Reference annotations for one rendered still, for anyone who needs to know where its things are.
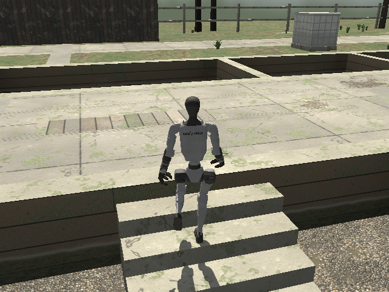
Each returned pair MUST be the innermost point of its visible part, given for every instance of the robot left hand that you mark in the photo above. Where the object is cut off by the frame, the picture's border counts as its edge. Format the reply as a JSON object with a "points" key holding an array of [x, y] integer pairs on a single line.
{"points": [[164, 176]]}

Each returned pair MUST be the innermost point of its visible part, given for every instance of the robot left forearm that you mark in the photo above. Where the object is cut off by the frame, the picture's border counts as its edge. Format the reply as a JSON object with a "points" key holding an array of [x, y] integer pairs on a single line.
{"points": [[165, 163]]}

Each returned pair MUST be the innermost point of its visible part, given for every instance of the robot left upper arm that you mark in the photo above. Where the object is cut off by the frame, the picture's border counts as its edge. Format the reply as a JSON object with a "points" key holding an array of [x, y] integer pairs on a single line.
{"points": [[171, 139]]}

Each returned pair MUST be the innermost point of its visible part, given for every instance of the robot right forearm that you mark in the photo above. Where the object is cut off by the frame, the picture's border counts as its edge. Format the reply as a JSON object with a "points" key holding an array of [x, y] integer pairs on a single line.
{"points": [[220, 157]]}

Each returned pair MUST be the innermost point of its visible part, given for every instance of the robot right upper arm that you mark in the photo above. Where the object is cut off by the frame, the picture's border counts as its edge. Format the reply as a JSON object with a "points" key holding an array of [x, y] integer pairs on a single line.
{"points": [[212, 128]]}

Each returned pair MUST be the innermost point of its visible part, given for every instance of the robot right hand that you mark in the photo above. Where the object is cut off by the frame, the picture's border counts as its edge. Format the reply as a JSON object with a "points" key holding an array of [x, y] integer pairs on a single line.
{"points": [[219, 165]]}

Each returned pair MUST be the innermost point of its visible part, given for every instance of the left robot foot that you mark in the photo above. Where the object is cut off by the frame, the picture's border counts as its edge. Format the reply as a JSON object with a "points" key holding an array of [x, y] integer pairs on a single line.
{"points": [[177, 225]]}

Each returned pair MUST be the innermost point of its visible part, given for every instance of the humanoid robot head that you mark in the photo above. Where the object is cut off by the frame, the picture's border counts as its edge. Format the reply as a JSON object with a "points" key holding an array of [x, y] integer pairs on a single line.
{"points": [[192, 105]]}

